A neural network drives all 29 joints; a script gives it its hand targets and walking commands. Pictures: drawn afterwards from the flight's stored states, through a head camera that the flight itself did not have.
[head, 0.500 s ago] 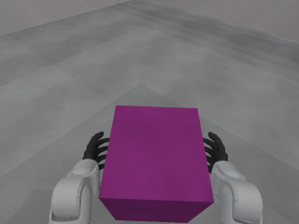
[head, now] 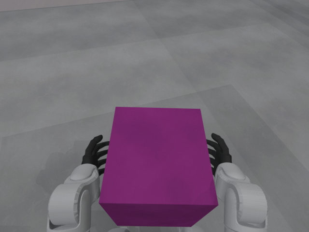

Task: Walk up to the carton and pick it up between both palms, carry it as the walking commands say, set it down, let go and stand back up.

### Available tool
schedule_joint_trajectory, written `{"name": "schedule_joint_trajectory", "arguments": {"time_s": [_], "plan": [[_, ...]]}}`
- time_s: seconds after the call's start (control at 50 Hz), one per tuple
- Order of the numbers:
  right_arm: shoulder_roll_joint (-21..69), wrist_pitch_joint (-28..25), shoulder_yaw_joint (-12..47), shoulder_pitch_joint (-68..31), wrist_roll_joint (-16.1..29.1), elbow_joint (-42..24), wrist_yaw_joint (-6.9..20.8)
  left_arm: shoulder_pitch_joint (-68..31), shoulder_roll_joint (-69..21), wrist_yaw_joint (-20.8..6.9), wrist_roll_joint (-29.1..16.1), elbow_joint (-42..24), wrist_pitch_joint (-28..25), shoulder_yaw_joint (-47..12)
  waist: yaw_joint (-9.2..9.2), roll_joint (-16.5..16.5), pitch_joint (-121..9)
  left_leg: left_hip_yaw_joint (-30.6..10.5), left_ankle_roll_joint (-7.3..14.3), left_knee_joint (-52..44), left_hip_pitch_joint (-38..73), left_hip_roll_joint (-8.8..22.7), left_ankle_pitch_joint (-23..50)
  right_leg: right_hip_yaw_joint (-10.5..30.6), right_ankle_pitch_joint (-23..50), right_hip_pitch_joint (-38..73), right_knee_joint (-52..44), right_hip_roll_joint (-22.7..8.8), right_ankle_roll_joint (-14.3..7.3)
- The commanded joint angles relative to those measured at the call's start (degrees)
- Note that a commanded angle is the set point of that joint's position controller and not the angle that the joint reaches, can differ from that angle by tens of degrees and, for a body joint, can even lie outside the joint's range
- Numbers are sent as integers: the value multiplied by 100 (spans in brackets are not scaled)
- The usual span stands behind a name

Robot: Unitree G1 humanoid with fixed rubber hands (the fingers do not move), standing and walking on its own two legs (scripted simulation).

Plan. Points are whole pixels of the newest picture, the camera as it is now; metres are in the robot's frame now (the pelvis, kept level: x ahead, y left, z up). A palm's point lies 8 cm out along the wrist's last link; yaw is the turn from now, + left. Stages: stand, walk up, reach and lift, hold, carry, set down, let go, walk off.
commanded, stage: carry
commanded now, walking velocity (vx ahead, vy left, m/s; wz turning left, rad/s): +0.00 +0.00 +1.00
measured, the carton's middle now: (156, 171) +0.26 +0.00 +0.01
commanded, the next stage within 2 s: none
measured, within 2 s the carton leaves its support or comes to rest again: neither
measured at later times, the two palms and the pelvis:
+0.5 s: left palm out of the picture +0.10 +0.27 +0.10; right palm (145, 148) +0.27 +0.03 +0.12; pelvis -0.02 +0.02 +0.01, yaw +33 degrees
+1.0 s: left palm out of the picture -0.08 +0.33 +0.11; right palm (52, 189) +0.18 +0.19 +0.11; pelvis -0.08 +0.06 +0.02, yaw +63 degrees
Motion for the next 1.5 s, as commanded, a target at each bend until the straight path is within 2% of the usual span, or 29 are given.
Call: {"name": "schedule_joint_trajectory", "arguments": {"time_s": [0.0, 0.14, 0.16, 0.18, 0.2, 0.22, 0.26, 0.3, 0.46, 0.5, 0.52, 0.54, 0.58, 0.62, 0.78, 0.8, 0.82, 0.84, 0.86, 0.9, 1.08, 1.1, 1.12, 1.14, 1.16, 1.2, 1.24, 1.38, 1.48], "plan": [[5238, -306, 3551, -2124, 1646, -1220, 796, -2939, -5379, -953, -1942, -1358, -487, -3866, -197, 841, -2132, -2215, 747, -1278, 1929, 1556, 3151, 214, 531, -244, -296, 222, -67], [4802, -238, 3772, -1763, 1599, -1269, 759, -2191, -4966, -898, -1627, -1142, -489, -3480, -138, 877, -2297, -2756, 423, -1358, 1017, 1240, 2285, 283, 1011, 1901, -3367, 849, -477], [4792, -206, 3793, -1854, 1592, -1313, 759, -2130, -4997, -911, -1577, -1087, -467, -3434, -14, 489, -2295, -2207, -11, -942, 119, 873, 1562, 572, 1332, 3013, -4388, 275, -659], [4778, -181, 3945, -1945, 1646, -1504, 791, -1961, -4946, -903, -1438, -946, -511, -3315, 73, -1575, -2236, -736, -628, 480, -1120, -349, -388, 2266, 2243, 3748, -5057, -1507, -1424], [4809, -199, 3984, -2247, 1717, -1642, 795, -2017, -5083, -908, -1445, -976, -525, -3359, 21, -1969, -1991, -192, -685, 2298, -1538, 28, -1589, 2516, 3877, 3389, -4687, -2450, -1979], [4906, -255, 4063, -2358, 1870, -1674, 792, -2073, -5037, -906, -1429, -1106, -553, -3261, -30, -1089, -1820, -374, -618, 2811, -1490, 294, -1432, 1944, 4828, 3214, -4467, -2144, -1906], [4910, -218, 4192, -2317, 1956, -1547, 817, -2157, -4821, -882, -1375, -1244, -571, -3169, -60, -554, -1729, -347, -607, 2691, -1262, 437, -849, 795, 5193, 3245, -4186, -1651, -1496], [4779, -125, 4069, -2039, 1863, -1237, 779, -1997, -4561, -827, -1305, -1177, -512, -3088, -56, -810, -1524, 93, -723, 1989, -898, 314, -661, 38, 4884, 3132, -4032, -1346, -1200], [4436, 65, 3614, -1748, 1556, -872, 635, -2093, -4221, -733, -1352, -1184, -273, -3310, -5, -1236, -1542, 795, -502, -514, 303, 174, -339, -813, 4515, 3060, -3260, -1743, -613], [4322, 103, 3448, -1526, 1430, -693, 649, -2108, -4180, -726, -1366, -1103, -188, -3353, -243, -136, -1753, 88, -151, -1738, 2047, 466, 1196, -1116, 3698, 1580, -1649, -1314, -129], [4241, 106, 3296, -1320, 1336, -457, 623, -2359, -4107, -725, -1408, -1260, -136, -3491, -302, 1841, -1602, -2124, 617, -1393, 3057, 1890, 4684, -1230, 40, -575, -155, -393, 249], [4340, 54, 3317, -1345, 1353, -557, 620, -2413, -4280, -778, -1516, -1146, -143, -3593, -263, 1997, -1489, -2720, 1039, -946, 3068, 2290, 6597, -545, -1408, -1075, 360, -71, 286], [4668, -88, 3357, -1702, 1415, -845, 665, -2606, -4774, -895, -1715, -1099, -243, -3745, -211, 1191, -1729, -2069, 839, -811, 2838, 1930, 5895, -42, -896, -836, 287, -91, 138], [4970, -224, 3394, -1877, 1490, -983, 721, -2827, -5144, -964, -1882, -1232, -353, -3872, -213, 1211, -1888, -1837, 741, -918, 2369, 1482, 4299, 79, 102, -480, -130, 50, 36], [4759, -295, 3848, -1859, 1539, -1426, 758, -2292, -5026, -936, -1709, -1238, -545, -3550, -199, 889, -2161, -2930, 578, -1435, 1431, 1294, 2558, 344, 714, 1310, -2482, 787, -414], [4690, -263, 3879, -1881, 1522, -1433, 748, -2203, -5007, -944, -1648, -1159, -527, -3470, -126, 691, -2130, -2793, 390, -1341, 998, 1079, 1978, 382, 1064, 1911, -3256, 702, -496], [4619, -220, 3967, -1901, 1551, -1503, 766, -2046, -4928, -935, -1537, -1101, -533, -3393, 13, 46, -2085, -1974, -217, -977, -45, 505, 1106, 766, 1203, 2992, -4274, 114, -778], [4684, -181, 4080, -2009, 1604, -1607, 796, -2012, -4898, -937, -1456, -1029, -565, -3281, 99, -2013, -2107, -682, -682, 906, -940, -541, -795, 2500, 2334, 3557, -4932, -1736, -1581], [4688, -222, 4136, -2444, 1742, -1750, 789, -2103, -4926, -943, -1470, -1088, -588, -3265, 10, -1947, -1831, -325, -671, 2404, -1195, -39, -1551, 2466, 3906, 3254, -4618, -2329, -1905], [4759, -219, 4269, -2435, 1917, -1594, 803, -2056, -4728, -926, -1338, -1143, -585, -3108, -38, -728, -1615, -413, -608, 2480, -1036, 254, -1187, 1182, 5093, 3178, -4205, -1763, -1537], [4397, 84, 3680, -1737, 1570, -777, 686, -2122, -4280, -764, -1322, -1085, -241, -3375, -60, -1095, -1529, 684, -520, -1034, 875, 95, -60, -830, 4120, 2599, -3104, -1538, -497], [4301, 118, 3551, -1586, 1476, -622, 683, -2123, -4217, -756, -1330, -1034, -184, -3393, -153, -401, -1653, 284, -384, -1717, 1718, 263, 586, -1015, 3744, 1913, -2263, -1322, -217], [4241, 138, 3431, -1517, 1404, -512, 676, -2198, -4167, -759, -1326, -997, -112, -3426, -265, 792, -1540, -1329, 127, -1894, 2760, 1285, 1868, -935, 1222, 95, -1080, -884, 70], [4237, 105, 3326, -1330, 1354, -368, 658, -2501, -4286, -802, -1467, -1213, -82, -3670, -243, 2630, -1463, -3419, 883, -1575, 3067, 2551, 4919, -828, -1429, -1280, 177, -44, 353], [4396, 94, 3308, -1512, 1364, -472, 678, -2567, -4472, -836, -1547, -995, -95, -3691, -188, 1598, -1408, -2796, 908, -1177, 2936, 2238, 5382, -81, -1319, -1159, 463, -182, 235], [4782, -72, 3279, -1842, 1398, -724, 720, -3026, -5019, -950, -1874, -1127, -223, -3911, -202, 917, -1568, -2009, 643, -1068, 2512, 1684, 4248, 218, -308, -966, 334, -174, 126], [5007, -193, 3286, -1943, 1480, -821, 765, -3072, -5317, -997, -1981, -1164, -325, -4024, -193, 1080, -1863, -1846, 583, -1143, 2313, 1323, 3417, 283, 375, -665, 76, -33, 50], [4859, -288, 3714, -2048, 1664, -1324, 791, -2565, -5174, -934, -1754, -1200, -528, -3770, -225, 683, -2100, -3101, 336, -1760, 2018, 1371, 2265, 596, 812, 81, -1140, 451, -166], [4744, -205, 3907, -2011, 1731, -1511, 795, -2222, -4952, -914, -1596, -1255, -527, -3520, -123, 939, -2177, -2919, -429, -2185, 1503, 781, 2153, 328, 974, 1852, -3440, 789, -445]]}}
